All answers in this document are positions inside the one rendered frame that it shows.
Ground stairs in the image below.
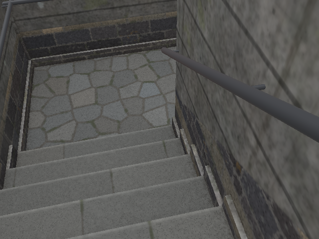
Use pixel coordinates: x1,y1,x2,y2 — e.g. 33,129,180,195
0,125,234,239

